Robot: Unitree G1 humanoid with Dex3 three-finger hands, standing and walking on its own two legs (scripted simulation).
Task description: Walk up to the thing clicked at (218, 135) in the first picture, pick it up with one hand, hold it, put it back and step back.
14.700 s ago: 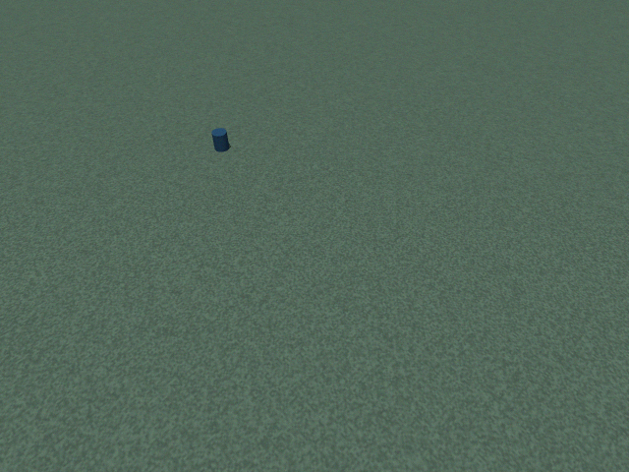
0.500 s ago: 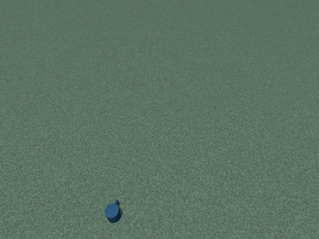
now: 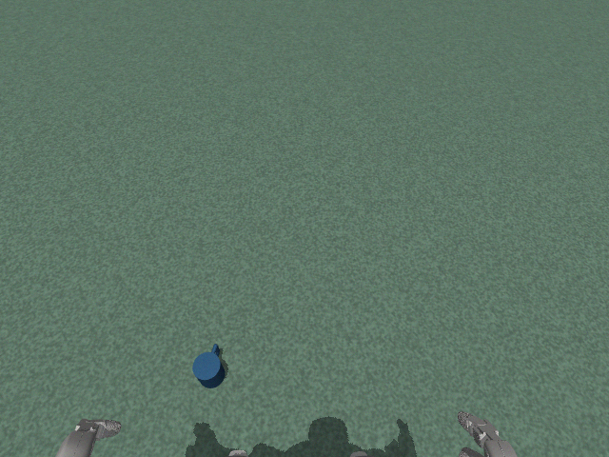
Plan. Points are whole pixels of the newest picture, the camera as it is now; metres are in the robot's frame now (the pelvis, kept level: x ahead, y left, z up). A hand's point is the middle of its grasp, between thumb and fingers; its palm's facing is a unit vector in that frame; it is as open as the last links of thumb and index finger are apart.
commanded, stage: rise first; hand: left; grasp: from above
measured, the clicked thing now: (211, 364) +0.44 +0.24 -0.68
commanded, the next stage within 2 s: none
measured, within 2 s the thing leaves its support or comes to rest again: neither
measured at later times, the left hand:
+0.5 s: hand out of the picture +0.14 +0.26 -0.20, palm faces -0.19 -0.84 -0.50, open 14.2 cm
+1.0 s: hand (148, 427) +0.23 +0.30 -0.38, palm faces -0.43 -0.45 -0.78, open 14.1 cm
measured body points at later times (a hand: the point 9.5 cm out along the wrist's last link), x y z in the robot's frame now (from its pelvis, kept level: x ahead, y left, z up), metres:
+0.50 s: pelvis +0.00 +0.00 -0.07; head +0.11 +0.02 +0.37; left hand +0.15 +0.30 -0.17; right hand +0.19 -0.24 -0.16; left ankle +0.01 +0.12 -0.70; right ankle +0.00 -0.14 -0.70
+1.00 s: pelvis -0.06 +0.00 -0.24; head +0.14 +0.01 +0.17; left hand +0.25 +0.32 -0.33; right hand +0.14 -0.27 -0.36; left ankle +0.01 +0.12 -0.70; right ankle +0.00 -0.14 -0.70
